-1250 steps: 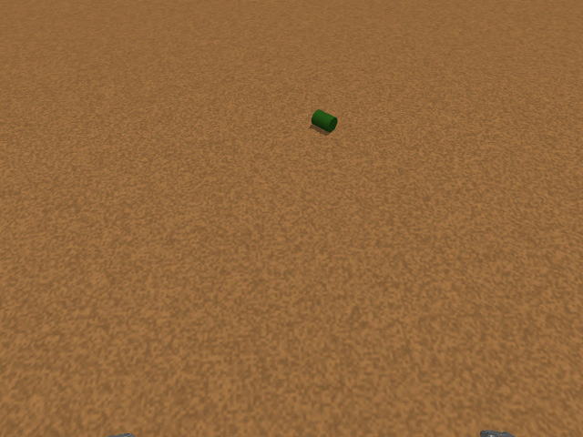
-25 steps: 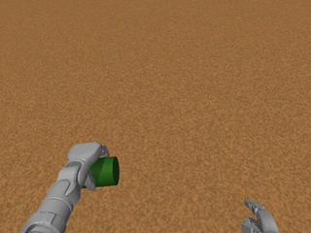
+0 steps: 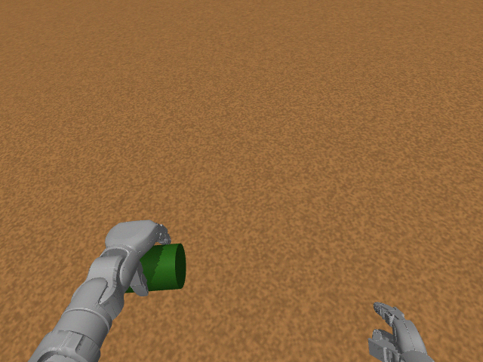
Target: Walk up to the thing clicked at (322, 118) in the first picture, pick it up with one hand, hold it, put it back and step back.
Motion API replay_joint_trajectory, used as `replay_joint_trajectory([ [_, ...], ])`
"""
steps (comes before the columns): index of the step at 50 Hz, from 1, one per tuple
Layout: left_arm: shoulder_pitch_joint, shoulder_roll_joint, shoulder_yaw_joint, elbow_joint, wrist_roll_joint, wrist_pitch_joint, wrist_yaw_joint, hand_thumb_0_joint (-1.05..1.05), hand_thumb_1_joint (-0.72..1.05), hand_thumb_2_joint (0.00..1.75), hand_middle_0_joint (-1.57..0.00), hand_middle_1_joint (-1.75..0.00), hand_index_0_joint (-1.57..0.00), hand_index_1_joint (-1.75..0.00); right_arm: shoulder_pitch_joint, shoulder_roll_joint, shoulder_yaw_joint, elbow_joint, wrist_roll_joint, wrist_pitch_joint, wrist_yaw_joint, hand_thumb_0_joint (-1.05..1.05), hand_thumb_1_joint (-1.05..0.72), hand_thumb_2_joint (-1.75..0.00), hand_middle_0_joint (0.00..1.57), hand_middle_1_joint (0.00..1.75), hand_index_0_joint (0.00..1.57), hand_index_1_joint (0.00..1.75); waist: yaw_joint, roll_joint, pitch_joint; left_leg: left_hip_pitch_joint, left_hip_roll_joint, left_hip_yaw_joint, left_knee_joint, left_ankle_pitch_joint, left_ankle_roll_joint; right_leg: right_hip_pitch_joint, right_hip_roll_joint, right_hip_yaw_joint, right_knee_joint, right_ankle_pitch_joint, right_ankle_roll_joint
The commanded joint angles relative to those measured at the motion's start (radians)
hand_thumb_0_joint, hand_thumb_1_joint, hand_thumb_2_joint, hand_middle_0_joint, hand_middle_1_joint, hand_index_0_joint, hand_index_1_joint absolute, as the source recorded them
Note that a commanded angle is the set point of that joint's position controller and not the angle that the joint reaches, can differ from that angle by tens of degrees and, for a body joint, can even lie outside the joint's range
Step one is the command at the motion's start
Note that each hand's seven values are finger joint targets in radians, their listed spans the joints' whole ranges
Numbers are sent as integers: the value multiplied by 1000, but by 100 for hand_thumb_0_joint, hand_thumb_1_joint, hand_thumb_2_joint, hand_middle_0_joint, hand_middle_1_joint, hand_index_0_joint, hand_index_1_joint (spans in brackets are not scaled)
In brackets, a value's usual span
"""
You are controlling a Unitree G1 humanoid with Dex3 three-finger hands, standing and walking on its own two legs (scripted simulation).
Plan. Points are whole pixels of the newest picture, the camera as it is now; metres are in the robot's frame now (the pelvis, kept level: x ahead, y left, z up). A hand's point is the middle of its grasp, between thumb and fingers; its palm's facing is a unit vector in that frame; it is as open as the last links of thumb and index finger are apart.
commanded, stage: hold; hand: left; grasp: from above
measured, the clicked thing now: (151, 267) +0.29 +0.21 -0.08
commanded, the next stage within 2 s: crouch in 0.42 s
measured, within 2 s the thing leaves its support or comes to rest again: neither
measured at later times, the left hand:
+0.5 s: hand (141, 257) +0.30 +0.22 -0.03, palm faces -0.44 -0.05 -0.89, open 10.5 cm
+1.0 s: hand (157, 273) +0.31 +0.23 -0.15, palm faces -0.44 +0.03 -0.90, open 10.4 cm
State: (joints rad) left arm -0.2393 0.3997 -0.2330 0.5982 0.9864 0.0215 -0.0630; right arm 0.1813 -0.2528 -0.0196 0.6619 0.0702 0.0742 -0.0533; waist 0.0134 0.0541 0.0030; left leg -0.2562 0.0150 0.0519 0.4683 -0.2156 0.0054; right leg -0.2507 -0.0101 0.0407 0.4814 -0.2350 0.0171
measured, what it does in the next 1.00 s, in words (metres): lowers itself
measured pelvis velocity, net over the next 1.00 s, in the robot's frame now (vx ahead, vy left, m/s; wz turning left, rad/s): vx -0.01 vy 0.00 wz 0.03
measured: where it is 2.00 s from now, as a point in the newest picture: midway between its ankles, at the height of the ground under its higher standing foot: outside the picture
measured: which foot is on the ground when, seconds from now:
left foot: down 0.00-1.00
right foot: down 0.00-1.00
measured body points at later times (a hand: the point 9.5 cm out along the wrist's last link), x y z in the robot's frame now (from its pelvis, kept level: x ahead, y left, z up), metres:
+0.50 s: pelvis +0.01 +0.00 +0.00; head +0.02 -0.03 +0.45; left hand +0.32 +0.22 +0.02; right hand +0.15 -0.25 -0.12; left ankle +0.02 +0.12 -0.74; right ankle +0.01 -0.13 -0.74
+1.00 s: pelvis -0.01 +0.00 -0.05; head +0.07 +0.00 +0.39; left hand +0.33 +0.22 -0.10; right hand +0.10 -0.28 -0.17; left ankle +0.02 +0.12 -0.74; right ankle +0.01 -0.13 -0.74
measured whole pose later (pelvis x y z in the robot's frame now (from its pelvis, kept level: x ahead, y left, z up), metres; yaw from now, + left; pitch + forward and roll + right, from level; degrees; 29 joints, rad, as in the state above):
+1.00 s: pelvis -0.01 +0.00 -0.05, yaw +2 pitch +14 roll -1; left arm -0.45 0.36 -0.19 1.04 1.14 -0.06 0.29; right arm 0.21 -0.27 -0.07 0.71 0.00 0.06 -0.01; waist -0.04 0.01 -0.09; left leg -0.77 0.03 0.01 0.91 -0.38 0.00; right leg -0.74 0.00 0.00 0.90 -0.40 0.01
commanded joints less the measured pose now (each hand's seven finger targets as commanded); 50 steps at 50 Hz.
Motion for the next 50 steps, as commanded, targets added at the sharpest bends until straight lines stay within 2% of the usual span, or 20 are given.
replay_joint_trajectory([
  [1, -342, 197, 123, -190, -1, -2, 56, 0, 82, 73, -136, -21, -126, -32, -77, -127, -47, -131, 1, -45, -12, 0, -90, -90, 20, 30, 20, 30, -2, -18, -263, 151, -17, -19, -57, 181, 7, 27, 43, -33, -65, 151, -31],
  [3, -382, 224, 137, -195, 4, -5, 65, 0, 81, 72, -135, -20, -125, -31, -74, -127, -46, -122, -1, -47, -13, 0, -90, -90, 20, 30, 20, 30, -6, -32, -280, 150, -21, -14, -47, 194, 10, 39, 41, -32, -67, 168, -25],
  [9, -312, 185, 111, -153, -2, 5, 59, 0, 86, 75, -138, -23, -128, -34, -77, -128, -47, -128, 1, -46, -10, 0, -90, -90, 20, 30, 20, 30, 1, -38, -242, 129, -22, -14, -61, 165, 9, 35, 38, -32, -79, 138, -28],
  [12, -337, 179, 94, -205, -10, -7, 44, 0, 84, 76, -139, -22, -127, -34, -77, -129, -51, -133, 0, -46, -11, 0, -90, -90, 20, 30, 20, 30, -5, -40, -254, 142, -19, -17, -59, 169, 9, 35, 40, -32, -78, 144, -28],
  [14, -365, 208, 116, -224, -6, -11, 48, 0, 83, 72, -137, -22, -127, -33, -79, -125, -49, -134, 1, -45, -13, 0, -90, -90, 20, 30, 20, 30, -1, -20, -267, 147, -23, -15, -59, 171, 10, 37, 36, -29, -81, 148, -27],
  [15, -327, 222, 142, -181, -6, -8, 55, 0, 83, 73, -136, -23, -126, -33, -80, -126, -46, -134, 0, -43, -14, 0, -90, -90, 20, 30, 20, 30, 7, -37, -246, 136, -24, -15, -61, 164, 11, 37, 36, -31, -88, 135, -26],
  [16, -308, 209, 133, -186, -6, -7, 56, 0, 82, 73, -135, -23, -125, -34, -76, -126, -45, -138, 2, -42, -13, 0, -90, -90, 20, 30, 20, 30, 3, -41, -241, 131, -23, -13, -61, 161, 11, 39, 37, -32, -85, 134, -27],
  [18, -374, 227, 141, -216, 1, -11, 61, 0, 83, 75, -137, -22, -126, -34, -78, -125, -46, -136, 2, -41, -15, 0, -90, -90, 20, 30, 20, 30, -2, -21, -261, 144, -26, -7, -59, 166, 12, 33, 35, -26, -85, 144, -27],
  [20, -360, 231, 148, -189, 0, -10, 66, 0, 85, 73, -136, -24, -127, -34, -70, -130, -48, -127, 1, -41, -15, 0, -90, -90, 20, 30, 20, 30, -3, -26, -255, 144, -21, -14, -60, 174, 9, 38, 39, -31, -80, 147, -28],
  [25, -343, 202, 124, -177, -2, -9, 64, 0, 82, 76, -136, -24, -126, -35, -73, -129, -54, -123, 0, -40, -14, 0, -90, -90, 20, 30, 20, 30, -5, -36, -263, 153, -24, -14, -53, 201, 10, 44, 37, -31, -78, 176, -27],
  [26, -331, 206, 130, -188, -3, -10, 63, 0, 89, 73, -132, -31, -127, -37, -74, -128, -56, -126, 2, -39, -14, 0, -89, -91, 20, 30, 20, 30, 3, -37, -272, 155, -26, -12, -51, 214, 11, 50, 36, -33, -78, 189, -26],
  [27, -318, 193, 119, -188, -6, -11, 61, 0, 81, 67, -124, -27, -119, -32, -67, -131, -56, -127, 1, -39, -14, 0, -86, -89, 20, 30, 20, 30, -6, -43, -276, 159, -24, -11, -47, 218, 11, 48, 36, -32, -76, 193, -26],
  [31, -262, 185, 124, -116, 0, -23, 77, 0, 80, 65, -133, -21, -124, -31, -64, -129, -52, -128, 2, -29, -13, 0, -89, -90, 20, 30, 20, 30, -12, -79, -210, 118, -29, -9, -45, 187, 15, 22, 34, -32, -82, 169, -23],
  [33, -293, 180, 115, -115, 18, -43, 99, 0, 79, 64, -131, -20, -122, -30, -51, -128, -53, -123, -2, -25, -12, 0, -89, -90, 20, 30, 20, 30, -22, -69, -219, 110, -31, -9, -35, 182, 14, 1, 32, -31, -68, 169, -26],
  [36, -286, 177, 136, -23, 44, -62, 163, 0, 78, 61, -130, -17, -122, -27, -43, -126, -56, -111, -12, -18, -7, 0, -89, -90, 20, 30, 20, 30, -24, -93, -196, 56, -36, -14, 1, 157, 12, -43, 26, -33, -43, 142, -23],
  [37, -314, 184, 140, 12, 57, -67, 188, 0, 78, 63, -131, -17, -121, -27, -33, -129, -59, -101, -18, -16, -4, 0, -89, -90, 20, 30, 20, 30, -38, -106, -192, 31, -39, -12, 22, 139, 15, -65, 22, -30, -33, 135, -19],
  [41, -434, 165, 123, 96, 99, -81, 281, 0, 80, 65, -132, -17, -123, -27, 19, -143, -78, -57, -38, -15, 13, 0, -89, -90, 20, 30, 20, 30, -69, -48, -284, -17, -30, -19, 140, 139, 1, -187, 26, -34, 85, 133, -27],
  [46, -535, 115, 105, 257, 153, -88, 388, 0, 89, 68, -138, -21, -129, -30, 90, -151, -99, -20, -64, -37, 35, 0, -89, -90, 20, 30, 20, 30, -101, -39, -402, -245, -22, -25, 391, 121, 3, -419, 30, -36, 305, 118, -32],
  [48, -535, 99, 105, 331, 165, -85, 423, 0, 91, 67, -140, -22, -131, -31, 107, -158, -108, -21, -71, -46, 38, 0, -89, -90, 20, 30, 20, 30, -101, -42, -429, -347, -21, -30, 475, 98, 4, -495, 33, -44, 388, 95, -36],
  [50, -572, 137, 135, 359, 176, -82, 452, 0, 91, 68, -139, -23, -131, -32, 119, -164, -113, -16, -77, -55, 40, 0, -89, -90, 20, 30, 20, 30, -90, -18, -484, -435, -20, -36, 550, 72, 5, -580, 39, -50, 469, 60, -41],
])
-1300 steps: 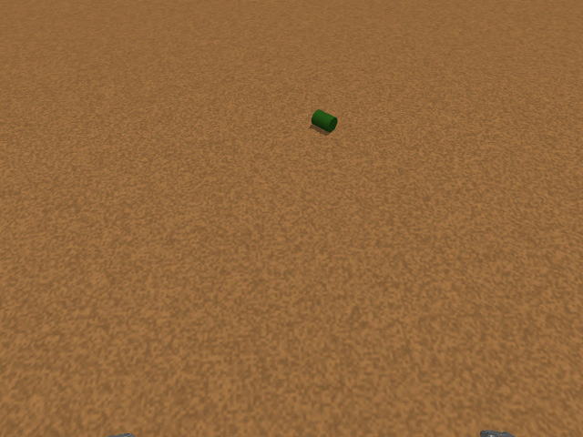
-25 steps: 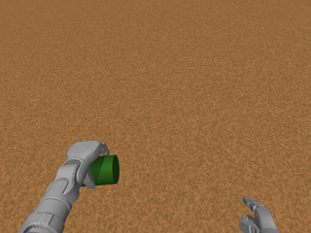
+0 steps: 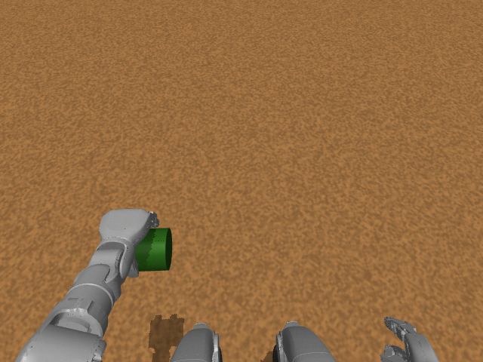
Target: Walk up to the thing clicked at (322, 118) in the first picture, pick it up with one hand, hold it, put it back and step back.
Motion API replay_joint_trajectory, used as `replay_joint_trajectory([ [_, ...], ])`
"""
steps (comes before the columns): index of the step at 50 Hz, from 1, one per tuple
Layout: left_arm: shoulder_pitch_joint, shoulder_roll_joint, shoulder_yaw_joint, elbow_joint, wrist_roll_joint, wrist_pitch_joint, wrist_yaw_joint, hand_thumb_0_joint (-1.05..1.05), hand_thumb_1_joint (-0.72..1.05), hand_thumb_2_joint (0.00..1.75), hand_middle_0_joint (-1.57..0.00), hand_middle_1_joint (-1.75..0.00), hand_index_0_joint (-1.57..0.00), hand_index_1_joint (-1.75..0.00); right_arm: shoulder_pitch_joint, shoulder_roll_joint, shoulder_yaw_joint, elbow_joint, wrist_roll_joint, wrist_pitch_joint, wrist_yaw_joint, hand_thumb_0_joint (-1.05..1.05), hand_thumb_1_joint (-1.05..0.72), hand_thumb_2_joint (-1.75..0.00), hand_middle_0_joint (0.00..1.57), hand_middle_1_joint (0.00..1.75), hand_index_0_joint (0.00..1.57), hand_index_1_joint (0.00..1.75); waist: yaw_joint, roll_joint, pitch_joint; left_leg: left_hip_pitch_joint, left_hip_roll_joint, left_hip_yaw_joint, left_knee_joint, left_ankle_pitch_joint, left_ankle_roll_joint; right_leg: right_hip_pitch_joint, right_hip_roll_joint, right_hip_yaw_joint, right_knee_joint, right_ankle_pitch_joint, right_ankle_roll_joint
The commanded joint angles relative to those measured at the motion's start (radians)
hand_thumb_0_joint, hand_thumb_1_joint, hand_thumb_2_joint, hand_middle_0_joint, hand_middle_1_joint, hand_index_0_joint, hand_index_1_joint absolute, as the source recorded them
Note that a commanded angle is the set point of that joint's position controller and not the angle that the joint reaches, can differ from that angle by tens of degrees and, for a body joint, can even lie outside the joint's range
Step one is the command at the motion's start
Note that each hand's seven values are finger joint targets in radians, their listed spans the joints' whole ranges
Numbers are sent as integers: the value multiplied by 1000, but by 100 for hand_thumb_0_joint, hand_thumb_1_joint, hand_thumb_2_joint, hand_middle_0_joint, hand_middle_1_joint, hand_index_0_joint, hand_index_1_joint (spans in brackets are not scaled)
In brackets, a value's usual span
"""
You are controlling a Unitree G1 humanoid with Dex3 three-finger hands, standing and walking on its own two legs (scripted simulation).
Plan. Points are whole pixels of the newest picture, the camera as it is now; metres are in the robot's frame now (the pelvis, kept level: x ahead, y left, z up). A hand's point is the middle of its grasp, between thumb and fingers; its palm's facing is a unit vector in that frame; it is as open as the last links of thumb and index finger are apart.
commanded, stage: crouch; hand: left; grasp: from above
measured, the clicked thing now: (140, 249) +0.33 +0.22 -0.14
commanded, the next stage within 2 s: lower in 1.42 s
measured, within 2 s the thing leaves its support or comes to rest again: neither
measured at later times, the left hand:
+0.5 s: hand (163, 256) +0.38 +0.22 -0.35, palm faces -0.44 +0.03 -0.90, open 10.5 cm
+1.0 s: hand (170, 258) +0.41 +0.23 -0.47, palm faces -0.44 +0.01 -0.90, open 10.6 cm
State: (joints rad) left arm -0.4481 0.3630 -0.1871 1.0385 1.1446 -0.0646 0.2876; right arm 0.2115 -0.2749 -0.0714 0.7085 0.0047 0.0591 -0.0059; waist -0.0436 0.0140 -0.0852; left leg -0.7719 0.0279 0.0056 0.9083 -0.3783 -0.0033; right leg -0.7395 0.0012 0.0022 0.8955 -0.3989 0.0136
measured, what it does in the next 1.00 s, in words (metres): lowers itself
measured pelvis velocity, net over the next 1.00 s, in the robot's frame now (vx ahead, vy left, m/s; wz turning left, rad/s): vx -0.06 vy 0.00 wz -0.07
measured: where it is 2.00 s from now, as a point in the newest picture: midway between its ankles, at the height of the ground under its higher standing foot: outside the picture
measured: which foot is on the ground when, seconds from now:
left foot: down 0.00-1.00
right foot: down 0.00-1.00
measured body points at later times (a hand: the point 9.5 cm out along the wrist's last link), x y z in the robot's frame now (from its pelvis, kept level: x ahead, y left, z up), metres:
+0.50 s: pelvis -0.05 +0.01 -0.21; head +0.15 +0.02 +0.20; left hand +0.40 +0.22 -0.30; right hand -0.01 -0.26 -0.34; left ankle +0.03 +0.12 -0.69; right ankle +0.02 -0.13 -0.69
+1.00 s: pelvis -0.06 +0.00 -0.30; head +0.18 +0.03 +0.08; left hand +0.43 +0.23 -0.42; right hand -0.01 -0.28 -0.42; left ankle +0.03 +0.12 -0.69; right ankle +0.02 -0.13 -0.69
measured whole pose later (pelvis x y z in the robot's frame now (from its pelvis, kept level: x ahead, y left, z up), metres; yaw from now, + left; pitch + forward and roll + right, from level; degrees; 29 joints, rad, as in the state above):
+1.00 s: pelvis -0.06 +0.00 -0.30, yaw -4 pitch +38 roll -6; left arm -0.89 0.58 0.03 1.34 1.23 -0.13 0.40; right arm 0.16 -0.26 -0.02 0.75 -0.12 -0.06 0.10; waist -0.19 0.02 -0.13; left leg -2.10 0.03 -0.08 2.11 -0.67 0.00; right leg -2.03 0.02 -0.05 2.07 -0.70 0.02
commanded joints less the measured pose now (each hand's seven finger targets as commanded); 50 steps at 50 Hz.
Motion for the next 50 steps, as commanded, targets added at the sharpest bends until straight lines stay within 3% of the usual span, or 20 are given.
replay_joint_trajectory([
  [1, -382, 203, 110, -57, 24, 9, 114, 0, 90, 68, -139, -24, -131, -32, 95, -145, -63, -60, -16, -42, -9, 0, -89, -90, 20, 30, 20, 30, -32, 42, -430, 48, -34, 12, 145, 219, 13, -122, 27, -15, 91, 209, -39],
  [7, -488, 255, 147, -15, 31, 19, 146, 0, 90, 71, -138, -25, -130, -34, 116, -155, -68, -56, -34, -65, -19, 0, -89, -90, 20, 30, 20, 30, -55, 83, -566, -182, -27, -12, 336, 95, 18, -352, 34, -34, 306, 105, -50],
  [9, -491, 235, 144, 10, 23, 24, 147, 0, 87, 70, -137, -25, -129, -34, 118, -157, -67, -54, -40, -73, -22, 0, -89, -90, 20, 30, 20, 30, -69, 86, -574, -256, -26, -25, 377, 28, 14, -429, 31, -39, 364, 51, -52],
  [12, -551, 285, 164, 9, 18, 32, 145, 0, 80, 70, -131, -25, -123, -34, 121, -165, -66, -50, -47, -84, -26, 0, -89, -90, 20, 30, 20, 30, -78, 94, -624, -325, -20, -45, 426, -58, 13, -511, 25, -48, 429, -20, -54],
  [14, -531, 244, 150, 57, 5, 32, 133, 0, 77, 72, -128, -26, -120, -35, 124, -166, -61, -45, -55, -92, -20, 0, -89, -90, 20, 30, 20, 30, -104, 71, -608, -404, -20, -56, 475, -96, 16, -581, 22, -53, 480, -52, -53],
  [15, -579, 280, 166, 26, 4, 25, 134, 0, 77, 73, -128, -26, -120, -36, 128, -167, -62, -45, -57, -95, -20, 0, -89, -90, 20, 30, 20, 30, -96, 86, -644, -413, -20, -51, 499, -110, 18, -596, 22, -53, 500, -63, -54],
  [20, -669, 336, 194, 31, 21, -3, 138, 0, 79, 69, -127, -28, -120, -35, 143, -175, -49, -21, -69, -111, -12, 0, -89, -90, 20, 30, 20, 30, -125, 109, -703, -496, -23, -76, 610, -145, 18, -737, 20, -69, 619, -100, -57],
  [22, -654, 324, 189, 74, 28, -9, 143, 0, 78, 71, -127, -28, -120, -36, 140, -171, -41, -16, -75, -117, -6, 0, -89, -90, 20, 30, 20, 30, -131, 118, -717, -530, -27, -66, 655, -163, 22, -783, 18, -66, 638, -114, -54],
  [23, -729, 375, 208, 4, 33, -20, 151, 0, 78, 70, -128, -28, -121, -35, 147, -169, -41, -8, -76, -119, -4, 0, -89, -90, 20, 30, 20, 30, -128, 134, -749, -552, -29, -56, 675, -179, 23, -777, 22, -64, 647, -126, -55],
  [25, -673, 337, 197, 68, 39, -18, 157, 0, 79, 70, -127, -30, -120, -36, 148, -167, -32, -5, -82, -126, 8, 0, -89, -90, 20, 30, 20, 30, -136, 143, -765, -566, -29, -56, 715, -141, 23, -802, 19, -69, 683, -95, -54],
  [27, -689, 384, 228, 79, 44, -14, 167, 0, 80, 75, -128, -29, -121, -37, 151, -178, -33, 1, -88, -131, 17, 0, -89, -90, 20, 30, 20, 30, -129, 170, -788, -531, -22, -82, 734, -101, 16, -865, 11, -78, 730, -80, -55],
  [30, -696, 388, 233, 105, 63, -17, 166, 0, 79, 73, -128, -29, -121, -37, 163, -185, -32, 16, -95, -131, 31, 0, -89, -90, 20, 30, 20, 30, -138, 196, -808, -545, -22, -76, 797, -20, 18, -896, 14, -82, 777, -22, -53],
  [31, -738, 418, 251, 50, 60, -26, 171, 0, 81, 73, -128, -30, -122, -38, 168, -171, -29, 21, -98, -131, 36, 0, -89, -90, 20, 30, 20, 30, -134, 201, -805, -569, -23, -70, 815, -27, 19, -899, 17, -84, 790, -22, -54],
  [33, -708, 348, 218, 121, 60, -26, 165, 0, 81, 74, -128, -31, -122, -38, 166, -174, -24, 23, -105, -133, 47, 0, -89, -90, 20, 30, 20, 30, -159, 193, -778, -597, -22, -73, 840, -29, 19, -929, 16, -91, 812, -19, -52],
  [34, -736, 390, 236, 87, 63, -32, 165, 0, 83, 73, -128, -33, -122, -39, 171, -175, -26, 25, -104, -134, 53, 0, -89, -90, 20, 30, 20, 30, -153, 209, -773, -598, -20, -76, 845, -37, 16, -949, 15, -93, 825, -31, -54],
  [36, -692, 351, 217, 166, 59, -25, 160, 0, 80, 70, -126, -31, -120, -37, 157, -179, -26, 17, -106, -135, 60, 0, -90, -90, 20, 30, 20, 30, -152, 204, -764, -619, -20, -71, 869, -32, 17, -959, 18, -95, 843, -22, -53],
  [38, -776, 426, 250, 86, 61, -38, 161, 0, 79, 72, -126, -32, -120, -39, 166, -183, -29, 26, -109, -132, 66, 0, -90, -90, 20, 30, 20, 30, -149, 229, -792, -631, -18, -60, 906, -21, 20, -960, 24, -93, 863, -6, -52],
  [39, -751, 399, 239, 109, 65, -39, 158, 0, 79, 74, -127, -33, -120, -40, 176, -177, -26, 22, -112, -132, 72, 0, -90, -90, 20, 30, 20, 30, -158, 216, -779, -647, -22, -54, 918, -19, 22, -947, 23, -94, 864, 1, -50],
  [44, -758, 425, 252, 120, 74, -57, 153, 0, 79, 74, -126, -35, -120, -41, 179, -184, -22, 30, -119, -129, 87, 0, -90, -90, 20, 30, 20, 30, -162, 220, -766, -702, -17, -51, 976, -11, 23, -978, 32, -101, 915, 12, -49],
  [50, -753, 448, 257, 203, 81, -62, 159, 0, 76, 71, -121, -38, -116, -43, 160, -186, -16, 18, -122, -127, 101, 0, -90, -90, 20, 30, 20, 30, -161, 211, -726, -804, -17, -35, 1016, -98, 30, -997, 41, -99, 944, -39, -47],
])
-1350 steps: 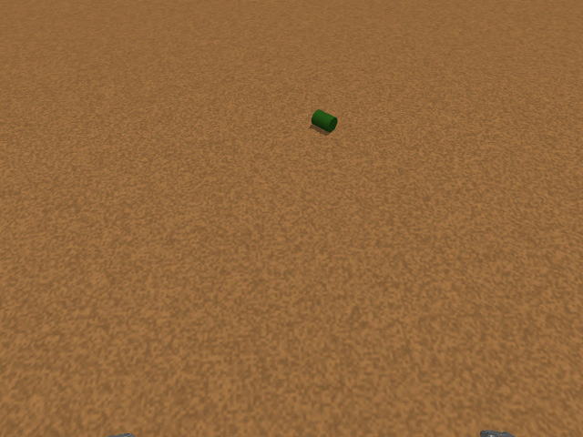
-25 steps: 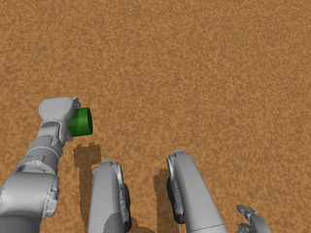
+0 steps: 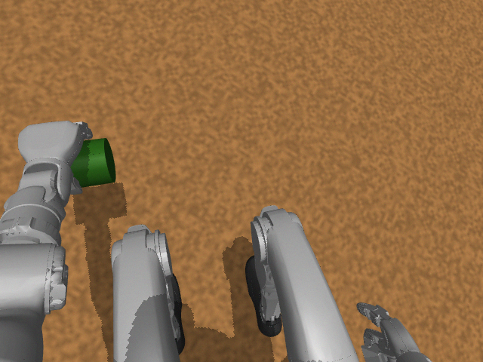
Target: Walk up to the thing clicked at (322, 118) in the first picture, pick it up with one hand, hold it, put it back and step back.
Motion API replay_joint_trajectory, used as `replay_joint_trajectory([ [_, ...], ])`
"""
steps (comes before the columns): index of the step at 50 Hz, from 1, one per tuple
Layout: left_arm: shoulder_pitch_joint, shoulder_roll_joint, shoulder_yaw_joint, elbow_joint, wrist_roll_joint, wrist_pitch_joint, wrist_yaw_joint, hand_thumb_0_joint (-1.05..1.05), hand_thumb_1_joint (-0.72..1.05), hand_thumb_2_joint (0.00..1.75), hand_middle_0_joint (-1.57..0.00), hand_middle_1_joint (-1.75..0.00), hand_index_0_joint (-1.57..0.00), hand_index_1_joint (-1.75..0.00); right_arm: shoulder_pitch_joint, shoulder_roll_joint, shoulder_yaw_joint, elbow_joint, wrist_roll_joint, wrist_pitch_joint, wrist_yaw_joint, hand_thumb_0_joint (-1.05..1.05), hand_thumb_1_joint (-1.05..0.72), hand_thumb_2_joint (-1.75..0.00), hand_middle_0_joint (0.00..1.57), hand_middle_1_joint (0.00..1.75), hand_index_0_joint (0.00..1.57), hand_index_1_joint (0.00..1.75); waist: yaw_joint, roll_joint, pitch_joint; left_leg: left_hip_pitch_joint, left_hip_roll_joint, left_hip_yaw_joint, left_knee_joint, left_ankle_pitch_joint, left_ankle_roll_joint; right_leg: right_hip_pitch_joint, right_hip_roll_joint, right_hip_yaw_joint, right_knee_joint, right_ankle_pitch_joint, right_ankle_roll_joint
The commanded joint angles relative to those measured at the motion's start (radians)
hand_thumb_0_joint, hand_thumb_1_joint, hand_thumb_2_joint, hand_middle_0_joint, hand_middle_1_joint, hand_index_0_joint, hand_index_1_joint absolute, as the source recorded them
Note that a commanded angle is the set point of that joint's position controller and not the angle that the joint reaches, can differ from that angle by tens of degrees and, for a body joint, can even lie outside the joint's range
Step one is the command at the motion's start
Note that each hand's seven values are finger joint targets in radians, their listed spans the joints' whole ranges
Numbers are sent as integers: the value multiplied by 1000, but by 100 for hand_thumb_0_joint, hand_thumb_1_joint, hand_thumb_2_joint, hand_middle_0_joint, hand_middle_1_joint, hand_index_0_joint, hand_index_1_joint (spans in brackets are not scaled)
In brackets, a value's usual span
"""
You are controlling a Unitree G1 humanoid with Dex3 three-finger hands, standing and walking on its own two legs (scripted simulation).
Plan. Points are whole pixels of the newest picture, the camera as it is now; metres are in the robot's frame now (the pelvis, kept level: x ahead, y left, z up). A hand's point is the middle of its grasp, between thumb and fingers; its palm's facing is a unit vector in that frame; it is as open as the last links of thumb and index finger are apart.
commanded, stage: crouch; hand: left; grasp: from above
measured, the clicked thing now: (77, 165) +0.45 +0.26 -0.21
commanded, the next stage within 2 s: lower in 0.42 s
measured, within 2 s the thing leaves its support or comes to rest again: rests again in 1.72 s
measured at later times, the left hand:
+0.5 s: hand (78, 164) +0.46 +0.26 -0.22, palm faces -0.45 -0.03 -0.89, open 10.7 cm
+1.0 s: hand (88, 168) +0.46 +0.26 -0.28, palm faces -0.45 -0.04 -0.89, open 10.6 cm
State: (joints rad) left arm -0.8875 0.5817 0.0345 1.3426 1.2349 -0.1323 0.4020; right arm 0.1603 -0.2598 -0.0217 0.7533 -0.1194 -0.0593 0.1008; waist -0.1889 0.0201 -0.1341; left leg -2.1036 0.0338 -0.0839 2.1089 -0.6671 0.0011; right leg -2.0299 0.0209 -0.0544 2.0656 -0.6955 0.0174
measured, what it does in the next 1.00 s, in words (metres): lowers itself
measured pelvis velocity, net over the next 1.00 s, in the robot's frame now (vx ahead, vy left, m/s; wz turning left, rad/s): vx -0.01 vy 0.00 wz -0.06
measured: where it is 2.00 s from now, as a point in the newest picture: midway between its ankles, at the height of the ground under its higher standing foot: (219, 317)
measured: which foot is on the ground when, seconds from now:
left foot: down 0.00-1.00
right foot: down 0.00-1.00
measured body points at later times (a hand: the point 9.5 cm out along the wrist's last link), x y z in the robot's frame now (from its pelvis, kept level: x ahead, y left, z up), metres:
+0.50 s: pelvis -0.01 +0.00 -0.06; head +0.23 +0.04 +0.32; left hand +0.47 +0.26 -0.17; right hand +0.02 -0.28 -0.17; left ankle +0.08 +0.12 -0.39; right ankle +0.08 -0.12 -0.39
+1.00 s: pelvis -0.01 +0.00 -0.09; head +0.25 +0.05 +0.28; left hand +0.48 +0.26 -0.23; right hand +0.02 -0.28 -0.20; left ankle +0.08 +0.12 -0.39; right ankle +0.08 -0.12 -0.39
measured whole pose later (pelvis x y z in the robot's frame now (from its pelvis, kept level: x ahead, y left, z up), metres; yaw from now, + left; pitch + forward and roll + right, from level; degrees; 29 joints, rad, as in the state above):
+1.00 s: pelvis -0.01 +0.00 -0.09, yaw -3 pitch +34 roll -8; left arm -0.98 0.73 0.09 1.50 1.27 -0.18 0.46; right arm 0.14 -0.28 0.07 0.76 -0.17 -0.08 0.14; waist -0.26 -0.02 -0.01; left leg -2.34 0.04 -0.14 2.41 -0.67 0.00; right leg -2.25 0.04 -0.09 2.34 -0.69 0.02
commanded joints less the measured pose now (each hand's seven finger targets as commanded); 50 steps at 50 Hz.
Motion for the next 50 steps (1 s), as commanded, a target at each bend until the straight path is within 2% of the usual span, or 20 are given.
replay_joint_trajectory([
  [1, -350, 249, 48, -147, -12, -2, 46, 0, 75, 72, -120, -38, -115, -44, 222, -208, -67, -16, 0, -8, -6, 0, -90, -90, 20, 30, 20, 30, -20, 198, -692, 533, -22, 50, -178, 193, 25, 289, 21, -46, -219, 258, -50],
  [3, -334, 250, 50, -95, -9, 3, 47, 0, 74, 72, -121, -37, -115, -43, 217, -211, -62, -17, 1, -8, -4, 0, -90, -90, 20, 30, 20, 30, -18, 208, -689, 521, -23, 47, -166, 197, 24, 272, 20, -47, -196, 261, -51],
  [6, -413, 299, 67, -151, 3, -12, 52, 0, 76, 75, -122, -39, -116, -45, 231, -216, -65, -1, -2, -7, -4, 0, -90, -90, 20, 30, 20, 30, -24, 239, -719, 522, -19, 48, -137, 206, 23, 259, 24, -50, -167, 273, -53],
  [8, -354, 258, 45, -58, 1, -6, 51, 0, 76, 74, -121, -40, -116, -45, 219, -213, -55, -10, -1, -10, 1, 0, -90, -90, 20, 30, 20, 30, -31, 213, -659, 482, -20, 42, -135, 171, 24, 226, 25, -58, -157, 241, -55],
  [9, -419, 284, 54, -110, 0, -16, 54, 0, 76, 74, -121, -40, -116, -46, 222, -217, -57, 2, -4, -8, 0, 0, -90, -90, 20, 30, 20, 30, -36, 217, -668, 461, -18, 45, -125, 152, 26, 218, 28, -58, -157, 227, -54],
  [10, -382, 289, 58, -47, 6, -9, 56, 0, 76, 75, -121, -40, -116, -46, 222, -222, -52, -2, -4, -10, -1, 0, -90, -90, 20, 30, 20, 30, -32, 205, -661, 457, -21, 49, -120, 149, 28, 220, 28, -56, -158, 224, -53],
  [17, -408, 314, 60, -15, 6, -7, 55, 0, 78, 72, -121, -41, -117, -46, 227, -236, -34, 4, -8, -15, 3, 0, -90, -90, 20, 30, 20, 30, -41, 228, -647, 434, -19, 39, -91, 137, 25, 173, 23, -68, -109, 215, -54],
  [21, -458, 332, 60, -57, 3, -16, 52, 0, 78, 73, -122, -41, -117, -46, 230, -238, -28, 8, -10, -14, 5, 0, -90, -90, 20, 30, 20, 30, -50, 242, -648, 409, -18, 38, -72, 126, 24, 163, 28, -75, -86, 207, -57],
  [24, -426, 330, 59, -10, -3, -14, 55, 0, 77, 73, -123, -41, -117, -47, 222, -236, -20, 5, -8, -14, 2, 0, -90, -90, 20, 30, 20, 30, -42, 213, -624, 360, -22, 51, -57, 106, 30, 168, 30, -71, -92, 188, -53],
  [27, -452, 347, 59, -48, -4, -20, 52, 0, 77, 73, -126, -39, -119, -46, 221, -237, -20, 8, -9, -14, 1, 0, -91, -90, 20, 30, 20, 30, -42, 233, -660, 371, -20, 53, -37, 123, 29, 177, 35, -74, -76, 204, -54],
  [30, -431, 314, 35, 24, -2, -21, 49, 0, 79, 74, -128, -40, -121, -47, 219, -237, -9, 14, -11, -13, 4, 0, -91, -90, 20, 30, 20, 30, -64, 192, -601, 325, -18, 46, -12, 135, 32, 157, 38, -82, -61, 221, -50],
  [33, -453, 355, 63, 6, 3, -33, 56, 0, 78, 73, -127, -39, -120, -46, 230, -250, -2, 17, -21, -18, 7, 0, -91, -90, 20, 30, 20, 30, -66, 228, -599, 336, -19, 40, 3, 154, 27, 144, 35, -92, -33, 236, -51],
  [35, -433, 340, 49, 45, 6, -34, 60, 0, 78, 70, -126, -38, -120, -44, 222, -250, 10, 7, -23, -20, 11, 0, -91, -90, 20, 30, 20, 30, -79, 214, -577, 310, -18, 43, 21, 153, 31, 155, 38, -94, -33, 240, -46],
  [36, -484, 382, 64, -14, 4, -46, 64, 0, 77, 69, -126, -37, -120, -44, 223, -251, 9, 14, -23, -19, 12, 0, -91, -90, 20, 30, 20, 30, -74, 211, -600, 300, -16, 42, 33, 153, 33, 162, 43, -93, -27, 243, -46],
  [38, -403, 358, 64, 64, 9, -42, 68, 0, 79, 69, -127, -37, -121, -44, 212, -251, 17, 5, -27, -22, 16, 0, -91, -90, 20, 30, 20, 30, -63, 240, -586, 299, -20, 47, 34, 156, 27, 157, 38, -94, -8, 240, -47],
  [41, -460, 411, 91, -11, 16, -48, 87, 0, 79, 69, -127, -37, -121, -44, 210, -262, 15, 2, -35, -20, 17, 0, -91, -90, 20, 30, 20, 30, -71, 266, -630, 318, -15, 40, 49, 160, 26, 155, 44, -104, 6, 245, -48],
  [43, -427, 381, 74, 29, 12, -43, 91, 0, 80, 69, -127, -38, -121, -44, 191, -260, 17, 2, -35, -19, 19, 0, -91, -90, 20, 30, 20, 30, -72, 270, -610, 312, -14, 39, 55, 146, 25, 132, 46, -106, 11, 235, -49],
  [44, -444, 402, 93, 3, 16, -46, 98, 0, 80, 72, -128, -38, -121, -45, 203, -267, 16, 1, -41, -21, 19, 0, -91, -90, 20, 30, 20, 30, -82, 275, -604, 306, -14, 38, 60, 146, 25, 135, 44, -109, 14, 236, -47],
  [48, -452, 419, 90, -18, 17, -42, 103, 0, 78, 72, -126, -37, -120, -43, 201, -271, 20, 6, -45, -27, 24, 0, -90, -90, 20, 30, 20, 30, -81, 299, -600, 322, -11, 28, 70, 148, 21, 108, 45, -118, 41, 239, -52],
  [50, -413, 378, 73, 30, 17, -34, 104, 0, 76, 73, -125, -36, -118, -43, 197, -269, 26, 2, -43, -27, 27, 0, -90, -90, 20, 30, 20, 30, -92, 293, -582, 316, -11, 27, 81, 171, 21, 112, 47, -121, 44, 263, -49],
])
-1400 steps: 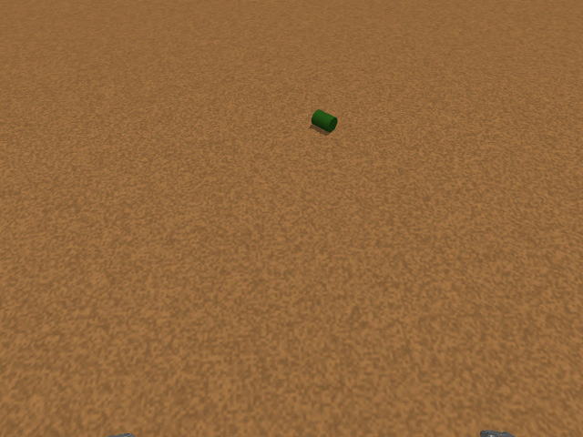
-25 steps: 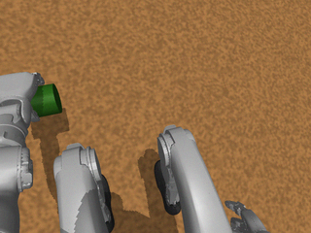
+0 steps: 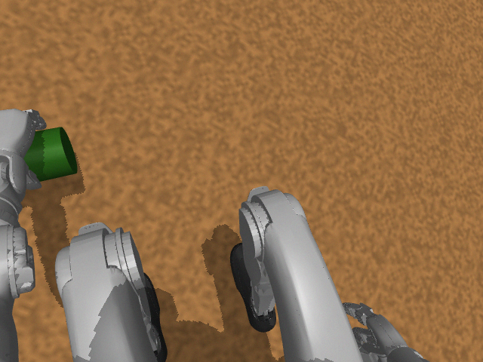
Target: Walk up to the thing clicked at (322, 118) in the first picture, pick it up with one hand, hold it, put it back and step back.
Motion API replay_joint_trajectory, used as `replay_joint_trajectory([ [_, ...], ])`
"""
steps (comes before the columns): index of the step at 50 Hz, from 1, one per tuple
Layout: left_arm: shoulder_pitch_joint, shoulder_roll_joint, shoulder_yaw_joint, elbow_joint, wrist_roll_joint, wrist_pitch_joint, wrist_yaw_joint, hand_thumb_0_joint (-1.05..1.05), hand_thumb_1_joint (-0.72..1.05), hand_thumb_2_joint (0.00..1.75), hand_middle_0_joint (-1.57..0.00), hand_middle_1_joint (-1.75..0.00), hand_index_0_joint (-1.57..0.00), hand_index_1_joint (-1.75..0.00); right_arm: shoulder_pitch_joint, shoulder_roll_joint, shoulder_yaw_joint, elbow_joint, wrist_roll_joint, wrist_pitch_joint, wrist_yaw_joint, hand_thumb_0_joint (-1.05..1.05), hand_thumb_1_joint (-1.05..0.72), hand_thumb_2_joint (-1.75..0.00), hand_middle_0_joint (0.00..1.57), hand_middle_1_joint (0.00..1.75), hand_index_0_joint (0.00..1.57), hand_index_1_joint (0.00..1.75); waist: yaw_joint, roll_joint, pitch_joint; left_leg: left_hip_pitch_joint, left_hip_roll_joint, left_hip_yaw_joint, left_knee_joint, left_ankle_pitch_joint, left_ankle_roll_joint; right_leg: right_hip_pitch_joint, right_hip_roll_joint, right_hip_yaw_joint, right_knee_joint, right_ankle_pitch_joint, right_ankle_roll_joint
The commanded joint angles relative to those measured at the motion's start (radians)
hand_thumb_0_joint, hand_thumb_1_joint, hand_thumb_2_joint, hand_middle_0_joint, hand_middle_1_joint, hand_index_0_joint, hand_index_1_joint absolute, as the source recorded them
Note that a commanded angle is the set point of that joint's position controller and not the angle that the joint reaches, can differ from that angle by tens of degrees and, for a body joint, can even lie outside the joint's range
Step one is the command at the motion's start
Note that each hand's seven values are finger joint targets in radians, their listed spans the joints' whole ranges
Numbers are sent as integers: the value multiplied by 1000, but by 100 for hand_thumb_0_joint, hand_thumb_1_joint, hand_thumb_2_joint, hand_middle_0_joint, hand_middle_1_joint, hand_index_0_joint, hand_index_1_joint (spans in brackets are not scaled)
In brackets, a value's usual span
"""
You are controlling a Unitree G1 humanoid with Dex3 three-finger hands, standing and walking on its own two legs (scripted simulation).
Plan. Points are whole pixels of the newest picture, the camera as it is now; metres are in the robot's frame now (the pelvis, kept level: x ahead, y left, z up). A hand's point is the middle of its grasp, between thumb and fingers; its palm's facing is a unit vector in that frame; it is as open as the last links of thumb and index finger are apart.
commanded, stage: rest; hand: left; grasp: from above
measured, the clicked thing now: (32, 157) +0.46 +0.28 -0.23
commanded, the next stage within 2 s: open in 1.20 s
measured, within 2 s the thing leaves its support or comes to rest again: rests again in 0.72 s
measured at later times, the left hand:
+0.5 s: hand (29, 157) +0.46 +0.29 -0.22, palm faces -0.44 -0.09 -0.89, open 10.7 cm
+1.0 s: hand (34, 157) +0.46 +0.29 -0.24, palm faces -0.43 -0.10 -0.90, open 10.6 cm
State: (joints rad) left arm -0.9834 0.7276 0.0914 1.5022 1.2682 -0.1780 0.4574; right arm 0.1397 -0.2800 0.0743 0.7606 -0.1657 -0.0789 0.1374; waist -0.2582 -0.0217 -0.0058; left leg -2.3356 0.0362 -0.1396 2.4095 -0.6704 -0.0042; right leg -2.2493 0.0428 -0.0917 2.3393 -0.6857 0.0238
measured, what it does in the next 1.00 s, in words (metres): stands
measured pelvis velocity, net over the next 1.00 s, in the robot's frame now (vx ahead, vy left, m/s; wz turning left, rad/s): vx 0.00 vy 0.00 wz -0.07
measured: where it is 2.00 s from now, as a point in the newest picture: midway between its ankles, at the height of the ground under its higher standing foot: (205, 318)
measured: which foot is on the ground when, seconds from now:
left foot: down 0.00-1.00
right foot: down 0.00-1.00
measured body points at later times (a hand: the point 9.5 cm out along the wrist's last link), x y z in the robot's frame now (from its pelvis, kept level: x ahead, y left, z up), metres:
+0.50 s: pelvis +0.00 +0.00 -0.02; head +0.26 +0.08 +0.34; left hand +0.48 +0.29 -0.17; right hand +0.03 -0.27 -0.11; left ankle +0.08 +0.13 -0.29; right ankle +0.10 -0.12 -0.29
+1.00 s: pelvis +0.00 +0.00 -0.02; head +0.27 +0.09 +0.33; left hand +0.48 +0.29 -0.19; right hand +0.02 -0.26 -0.10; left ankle +0.08 +0.13 -0.29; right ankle +0.10 -0.12 -0.29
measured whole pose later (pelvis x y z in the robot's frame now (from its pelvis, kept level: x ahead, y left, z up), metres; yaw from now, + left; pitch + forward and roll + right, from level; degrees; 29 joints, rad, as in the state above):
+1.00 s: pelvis +0.00 +0.00 -0.02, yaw -4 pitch +30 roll -11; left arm -0.99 0.87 0.17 1.63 1.29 -0.21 0.57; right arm 0.13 -0.31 0.17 0.74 -0.23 -0.17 0.22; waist -0.32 -0.07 0.09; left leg -2.37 0.04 -0.22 2.52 -0.69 -0.01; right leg -2.26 0.07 -0.15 2.40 -0.68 0.04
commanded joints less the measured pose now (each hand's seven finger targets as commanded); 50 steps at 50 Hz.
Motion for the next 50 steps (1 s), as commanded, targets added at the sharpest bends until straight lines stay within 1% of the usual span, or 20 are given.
replay_joint_trajectory([
  [1, -356, 266, 34, -174, -19, 4, 53, 0, 76, 75, -126, -35, -119, -43, 232, -253, -68, 1, -3, -8, -6, 0, -90, -90, 20, 30, 20, 30, -31, 336, -730, 548, -13, 78, -214, 190, 27, 348, 26, -88, -223, 268, -54],
  [2, -312, 251, 24, -110, -20, 12, 52, 0, 76, 74, -126, -36, -119, -43, 224, -255, -64, 2, -2, -10, -6, 0, -90, -90, 20, 30, 20, 30, -19, 315, -714, 536, -13, 78, -207, 183, 29, 336, 27, -87, -222, 263, -54],
  [6, -331, 291, 53, -139, -14, -1, 62, 0, 76, 76, -125, -38, -118, -45, 236, -259, -57, 6, -11, -13, 1, 0, -90, -90, 20, 30, 20, 30, -27, 320, -696, 503, -11, 81, -182, 186, 31, 349, 29, -90, -220, 267, -49],
  [7, -299, 255, 31, -92, -13, 1, 61, 0, 76, 76, -125, -37, -118, -45, 227, -254, -48, 0, -11, -14, 4, 0, -90, -90, 20, 30, 20, 30, -31, 314, -687, 495, -12, 76, -186, 174, 30, 345, 32, -93, -215, 254, -51],
  [10, -321, 286, 36, -84, -14, -2, 68, 0, 77, 74, -124, -39, -119, -45, 224, -263, -40, -6, -16, -25, 13, 0, -90, -90, 20, 30, 20, 30, -41, 303, -655, 473, -11, 70, -179, 146, 33, 333, 34, -99, -215, 230, -50],
  [11, -326, 313, 61, -121, -15, -8, 74, 0, 76, 76, -124, -38, -118, -45, 227, -266, -44, -3, -17, -22, 11, 0, -90, -90, 20, 30, 20, 30, -30, 313, -684, 483, -10, 68, -178, 157, 31, 342, 35, -102, -212, 238, -51],
  [19, -301, 308, 70, -72, 1, -17, 101, 0, 78, 77, -125, -40, -119, -47, 220, -281, -30, -11, -31, -35, 25, 0, -90, -90, 20, 30, 20, 30, -48, 356, -657, 498, -10, 59, -160, 183, 23, 317, 36, -122, -182, 260, -54],
  [22, -314, 334, 76, -69, 10, -19, 112, 0, 78, 77, -124, -41, -118, -48, 213, -289, -29, -20, -35, -43, 30, 0, -90, -90, 20, 30, 20, 30, -56, 368, -633, 489, -7, 55, -155, 162, 23, 302, 39, -126, -183, 243, -56],
  [23, -301, 352, 97, -65, 10, -21, 117, 0, 79, 77, -125, -41, -119, -47, 219, -290, -29, -12, -39, -41, 32, 0, -90, -90, 20, 30, 20, 30, -51, 375, -656, 493, -6, 55, -157, 171, 23, 324, 41, -125, -179, 253, -54],
  [25, -295, 335, 85, -61, 9, -19, 121, 0, 80, 79, -125, -41, -119, -48, 215, -289, -26, -14, -42, -45, 35, 0, -90, -90, 20, 30, 20, 30, -56, 368, -653, 493, -5, 55, -146, 187, 23, 326, 40, -127, -174, 272, -52],
  [27, -323, 337, 72, -45, 13, -21, 120, 0, 81, 80, -127, -41, -120, -48, 222, -291, -20, -14, -49, -55, 42, 0, -90, -90, 20, 30, 20, 30, -83, 361, -625, 475, -3, 55, -126, 186, 27, 324, 42, -124, -174, 281, -47],
  [29, -304, 354, 91, -34, 5, -23, 126, 0, 81, 78, -126, -41, -120, -47, 216, -307, -20, -19, -48, -59, 42, 0, -90, -90, 20, 30, 20, 30, -72, 340, -604, 447, -5, 50, -129, 163, 27, 314, 42, -133, -185, 247, -53],
  [30, -301, 332, 67, -45, 4, -22, 125, 0, 80, 78, -126, -41, -120, -48, 209, -292, -13, -20, -48, -65, 46, 0, -90, -90, 20, 30, 20, 30, -66, 360, -619, 476, -4, 51, -138, 170, 24, 328, 43, -129, -179, 256, -51],
  [31, -299, 376, 95, -39, 6, -23, 131, 0, 81, 77, -125, -42, -120, -48, 214, -305, -17, -7, -50, -65, 46, 0, -90, -90, 20, 30, 20, 30, -66, 374, -625, 482, 1, 49, -133, 171, 23, 327, 46, -132, -180, 257, -51],
  [34, -285, 367, 95, -21, 6, -19, 135, 0, 84, 78, -128, -42, -122, -48, 218, -303, -17, -3, -54, -70, 56, 0, -90, -90, 20, 30, 20, 30, -71, 385, -627, 493, 1, 44, -133, 188, 19, 330, 47, -136, -164, 276, -53],
  [36, -307, 373, 93, -8, 12, -21, 132, 0, 86, 78, -129, -41, -123, -47, 222, -316, -8, -15, -63, -78, 62, 0, -90, -90, 20, 30, 20, 30, -96, 357, -584, 458, -1, 43, -116, 172, 25, 318, 45, -140, -173, 260, -50],
  [40, -288, 395, 103, -29, 3, -24, 138, 0, 85, 77, -128, -41, -122, -47, 217, -319, -3, -15, -61, -85, 67, 0, -90, -90, 20, 30, 20, 30, -77, 369, -615, 469, 1, 42, -123, 187, 24, 357, 49, -136, -177, 276, -47],
  [45, -296, 366, 71, -12, 1, -29, 142, 0, 85, 74, -128, -39, -122, -45, 192, -321, 6, -26, -60, -93, 70, 0, -90, -90, 20, 30, 20, 30, -86, 385, -588, 481, 2, 30, -132, 163, 17, 311, 50, -154, -168, 247, -55],
  [48, -275, 420, 108, 6, 14, -27, 160, 0, 85, 74, -127, -39, -122, -45, 206, -326, 10, -12, -62, -92, 72, 0, -90, -90, 20, 30, 20, 30, -81, 382, -609, 484, 7, 28, -123, 188, 21, 346, 57, -150, -164, 284, -48],
  [50, -283, 375, 84, 39, 15, -25, 159, 0, 86, 76, -128, -39, -123, -45, 208, -324, 9, -10, -68, -95, 77, 0, -90, -90, 20, 30, 20, 30, -105, 374, -561, 469, 5, 29, -118, 186, 20, 318, 53, -153, -159, 280, -49],
])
